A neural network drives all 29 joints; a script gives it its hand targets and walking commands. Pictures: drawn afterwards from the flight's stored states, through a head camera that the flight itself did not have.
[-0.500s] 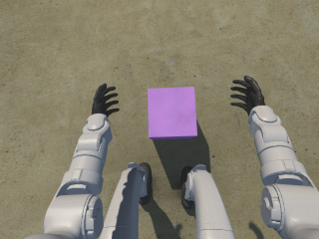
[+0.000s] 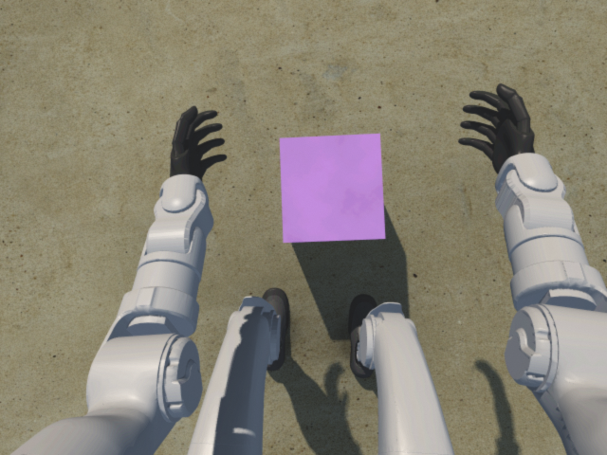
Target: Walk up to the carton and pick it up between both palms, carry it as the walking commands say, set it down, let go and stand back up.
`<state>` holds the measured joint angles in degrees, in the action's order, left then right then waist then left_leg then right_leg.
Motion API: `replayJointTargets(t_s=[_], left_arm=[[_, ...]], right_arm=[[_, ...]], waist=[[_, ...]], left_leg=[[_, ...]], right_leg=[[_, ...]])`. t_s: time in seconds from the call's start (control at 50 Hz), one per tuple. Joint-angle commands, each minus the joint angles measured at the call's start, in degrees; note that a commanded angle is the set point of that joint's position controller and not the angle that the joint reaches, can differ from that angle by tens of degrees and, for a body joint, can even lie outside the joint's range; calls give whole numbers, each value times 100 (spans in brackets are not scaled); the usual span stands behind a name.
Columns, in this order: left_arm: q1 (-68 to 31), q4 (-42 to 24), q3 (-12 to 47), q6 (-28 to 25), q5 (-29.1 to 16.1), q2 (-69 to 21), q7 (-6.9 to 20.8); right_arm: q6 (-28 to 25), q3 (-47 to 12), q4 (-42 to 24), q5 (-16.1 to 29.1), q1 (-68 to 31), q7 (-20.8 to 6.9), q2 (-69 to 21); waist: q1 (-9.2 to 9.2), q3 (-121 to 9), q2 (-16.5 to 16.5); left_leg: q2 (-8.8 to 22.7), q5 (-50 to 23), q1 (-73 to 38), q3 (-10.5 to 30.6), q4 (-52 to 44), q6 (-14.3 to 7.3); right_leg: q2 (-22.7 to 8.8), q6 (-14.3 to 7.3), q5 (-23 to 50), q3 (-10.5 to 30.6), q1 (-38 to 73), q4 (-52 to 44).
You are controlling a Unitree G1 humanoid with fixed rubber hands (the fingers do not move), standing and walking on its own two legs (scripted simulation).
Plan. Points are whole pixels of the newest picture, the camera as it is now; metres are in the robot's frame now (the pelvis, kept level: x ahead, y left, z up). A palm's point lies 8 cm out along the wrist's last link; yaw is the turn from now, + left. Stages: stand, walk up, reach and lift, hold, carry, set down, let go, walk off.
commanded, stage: reach and lift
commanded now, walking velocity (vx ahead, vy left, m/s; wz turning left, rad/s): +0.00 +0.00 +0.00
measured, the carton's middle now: (329, 195) +0.45 -0.02 -0.51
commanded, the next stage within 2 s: none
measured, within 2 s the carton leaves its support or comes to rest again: neither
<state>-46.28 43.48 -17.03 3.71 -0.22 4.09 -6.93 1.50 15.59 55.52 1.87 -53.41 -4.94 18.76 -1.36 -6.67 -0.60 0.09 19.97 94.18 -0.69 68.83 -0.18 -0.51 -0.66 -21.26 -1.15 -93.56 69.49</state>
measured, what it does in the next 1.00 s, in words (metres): lowers itself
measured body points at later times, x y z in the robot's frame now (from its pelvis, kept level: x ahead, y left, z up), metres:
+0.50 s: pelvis -0.04 -0.01 -0.14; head +0.29 -0.02 +0.16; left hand +0.44 +0.18 -0.30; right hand +0.48 -0.22 -0.30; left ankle +0.08 +0.11 -0.59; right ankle +0.07 -0.11 -0.59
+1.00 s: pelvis -0.05 -0.01 -0.24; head +0.32 -0.02 +0.02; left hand +0.45 +0.19 -0.43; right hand +0.47 -0.20 -0.45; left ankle +0.08 +0.11 -0.59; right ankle +0.07 -0.12 -0.59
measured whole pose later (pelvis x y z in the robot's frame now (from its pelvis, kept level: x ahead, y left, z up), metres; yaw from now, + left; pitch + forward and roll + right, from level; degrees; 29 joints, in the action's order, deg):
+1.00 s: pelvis -0.05 -0.01 -0.24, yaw +2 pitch +41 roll +2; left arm -69.9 60.3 -4.9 0.9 -16.3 16.6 -8.7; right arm -0.1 1.9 63.9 12.6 -71.4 3.8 23.5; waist -1.5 13.4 -2.8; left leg -0.5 29.1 131.1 -1.3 119.2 0.4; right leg -2.0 -1.9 -31.9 -0.6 -130.8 121.6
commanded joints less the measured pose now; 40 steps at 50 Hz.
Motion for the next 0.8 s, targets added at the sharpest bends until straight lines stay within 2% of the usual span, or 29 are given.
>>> replayJointTargets(t_s=[0.0,0.02,0.04,0.06,0.08,0.1,0.12,0.14,0.18,0.22,0.24,0.26,0.28,0.32,0.34,0.36,0.38,0.4,0.42,0.46,0.48,0.5,0.54,0.58,0.6,0.66,0.68,0.7,0.78], left_arm=[[-1486,-729,55,-191,-85,567,-52],[-1552,-759,6,-186,-128,679,-81],[-1546,-735,121,-150,-196,658,-116],[-1630,-989,158,-139,-276,702,-153],[-1578,-888,214,-110,-316,682,-172],[-1599,-1051,201,-92,-367,803,-209],[-1548,-800,263,-53,-395,796,-225],[-1640,-1055,281,-58,-404,847,-246],[-1744,-1066,306,-23,-469,903,-274],[-1818,-964,368,-15,-545,927,-282],[-1961,-1217,401,-15,-607,949,-304],[-2013,-924,427,-5,-637,963,-313],[-2074,-971,425,-15,-661,979,-301],[-2223,-1066,448,-23,-738,1067,-310],[-2274,-898,422,-52,-752,1126,-309],[-2319,-919,484,-44,-770,1076,-306],[-2213,-645,416,-54,-755,1111,-294],[-2355,-743,379,-76,-772,1223,-288],[-2365,-769,375,-73,-775,1253,-299],[-2294,-298,399,-108,-802,1247,-274],[-2458,-512,363,-133,-831,1343,-294],[-2419,-374,341,-165,-814,1390,-293],[-2545,-368,364,-183,-850,1444,-284],[-2502,-34,403,-228,-887,1452,-273],[-2654,-322,403,-261,-917,1516,-291],[-2732,-218,449,-326,-956,1580,-296],[-2712,-85,533,-331,-1032,1568,-303],[-2802,-133,555,-343,-1054,1584,-308],[-3024,6,730,-405,-1200,1514,-318]], right_arm=[[-173,-66,-796,100,-1727,74,808],[-152,-100,-735,131,-1824,93,876],[-140,-86,-770,155,-1825,120,976],[-108,-163,-1013,237,-1862,153,1014],[-107,-132,-1090,259,-1901,192,1126],[-84,-176,-1182,261,-1862,232,1215],[-57,-163,-975,250,-1804,249,1281],[-31,-192,-1164,312,-1845,280,1278],[-17,-242,-1401,342,-2053,322,1372],[37,-342,-1227,424,-2102,358,1319],[40,-339,-1459,419,-2175,395,1376],[53,-351,-1161,440,-2181,406,1371],[66,-347,-1078,387,-2177,432,1401],[59,-415,-1334,435,-2382,485,1380],[65,-479,-1116,507,-2409,504,1281],[68,-530,-1222,566,-2507,516,1263],[65,-575,-1075,552,-2506,529,1270],[66,-587,-1045,547,-2536,558,1283],[74,-676,-1233,655,-2660,582,1219],[67,-735,-891,697,-2683,625,1180],[57,-765,-922,701,-2729,650,1182],[61,-843,-907,758,-2768,697,1111],[34,-834,-980,748,-2882,734,1242],[14,-894,-629,801,-2849,767,1179],[-7,-960,-770,841,-2929,792,1132],[-73,-1007,-826,924,-3041,867,1209],[-85,-1016,-753,946,-3065,880,1251],[-113,-1045,-865,978,-3188,905,1281],[-169,-1131,-517,1052,-3195,935,1261]], waist=[[77,-5356,334],[20,-5458,442],[138,-5695,378],[55,-6120,382],[158,-6286,320],[130,-6534,335],[197,-6283,378],[144,-6477,256],[145,-6538,304],[107,-6465,240],[185,-6658,277],[194,-6261,269],[209,-6185,301],[222,-6407,381],[151,-6133,365],[114,-6261,300],[94,-6078,430],[154,-6123,527],[81,-6361,523],[20,-5916,527],[58,-6047,637],[-27,-6057,607],[22,-6093,594],[35,-5633,606],[24,-5902,653],[6,-6072,546],[61,-6052,631],[36,-6043,530],[110,-5756,368]], left_leg=[[-427,-1375,-2343,86,434,376],[-434,-1258,-2163,77,590,376],[-427,-1267,-2280,77,653,378],[-447,-1443,-2460,51,767,379],[-442,-1492,-2477,54,918,363],[-469,-1577,-2551,37,994,375],[-459,-1393,-2314,22,1103,359],[-458,-1361,-2418,-4,1176,355],[-446,-1338,-2243,-7,1408,350],[-460,-1160,-1884,-97,1621,343],[-469,-1199,-1898,-96,1700,346],[-451,-961,-1570,-104,1812,324],[-451,-811,-1468,-137,1867,343],[-454,-874,-1283,-124,2089,312],[-447,-666,-992,-180,2207,286],[-438,-736,-1014,-198,2269,288],[-436,-693,-736,-197,2393,268],[-429,-619,-544,-218,2493,274],[-428,-675,-545,-274,2591,267],[-403,-356,-3,-312,2761,235],[-393,-374,11,-293,2824,234],[-390,-354,65,-345,2941,230],[-378,-401,191,-325,3090,249],[-348,-148,486,-332,3248,220],[-359,-314,378,-313,3303,223],[-332,-475,399,-344,3621,240],[-313,-489,443,-329,3695,217],[-310,-531,415,-314,3754,228],[-280,-442,326,-306,4036,242]], right_leg=[[339,54,1456,129,2041,189],[343,42,1349,122,1963,358],[347,48,1359,29,1940,482],[361,58,1499,42,2021,608],[369,45,1535,4,1957,751],[363,56,1592,-9,2039,842],[371,69,1422,-39,1819,968],[371,68,1366,-61,1760,1066],[365,76,1338,-64,1595,1269],[362,56,1265,-12,1537,1474],[359,68,1315,-12,1601,1550],[349,65,1090,-31,1267,1675],[335,59,952,-12,1219,1687],[333,74,1067,15,1280,1911],[308,61,908,38,1111,2022],[308,76,961,57,1116,2089],[280,86,940,84,1045,2217],[271,70,954,126,1157,2290],[276,88,1079,152,1354,2383],[237,91,838,223,1169,2571],[204,102,883,185,1249,2679],[205,115,892,240,1283,2755],[202,122,937,274,1251,2900],[158,137,668,275,961,3062],[164,141,852,278,1115,3136],[142,119,1086,342,1188,3413],[136,145,1107,300,1147,3497],[144,128,1116,318,1104,3565],[108,89,827,297,631,3779]])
